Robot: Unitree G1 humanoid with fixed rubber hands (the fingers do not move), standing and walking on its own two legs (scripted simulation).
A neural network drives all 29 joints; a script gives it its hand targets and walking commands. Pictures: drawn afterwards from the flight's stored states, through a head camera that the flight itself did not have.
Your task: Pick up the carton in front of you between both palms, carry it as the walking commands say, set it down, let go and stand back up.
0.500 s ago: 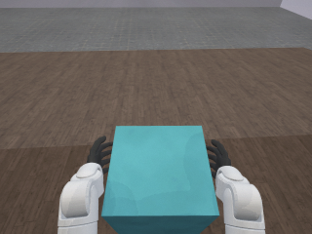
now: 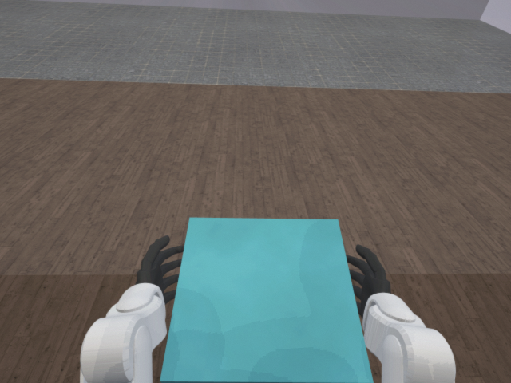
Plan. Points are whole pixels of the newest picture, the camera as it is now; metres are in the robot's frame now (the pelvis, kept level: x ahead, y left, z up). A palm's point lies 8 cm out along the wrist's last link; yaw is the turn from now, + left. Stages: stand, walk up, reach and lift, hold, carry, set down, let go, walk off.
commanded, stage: carry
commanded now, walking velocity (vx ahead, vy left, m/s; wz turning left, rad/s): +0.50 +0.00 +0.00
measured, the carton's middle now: (261, 321) +0.23 +0.00 +0.02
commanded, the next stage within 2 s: none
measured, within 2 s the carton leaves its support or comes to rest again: neither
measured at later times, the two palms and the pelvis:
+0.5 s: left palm (203, 148) +0.56 +0.14 +0.10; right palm (343, 157) +0.57 -0.16 +0.09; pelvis +0.34 -0.02 +0.00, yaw +1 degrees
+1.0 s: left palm (215, 73) +0.97 +0.17 +0.10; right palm (312, 77) +0.97 -0.14 +0.11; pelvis +0.67 +0.01 -0.01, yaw +0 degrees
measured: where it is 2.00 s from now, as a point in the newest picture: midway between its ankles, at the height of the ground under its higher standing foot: (252, 211)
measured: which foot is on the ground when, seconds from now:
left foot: down 0.00-0.50, up 0.52-0.96, down 0.98-1.00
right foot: up 0.00-0.46, down 0.48-1.00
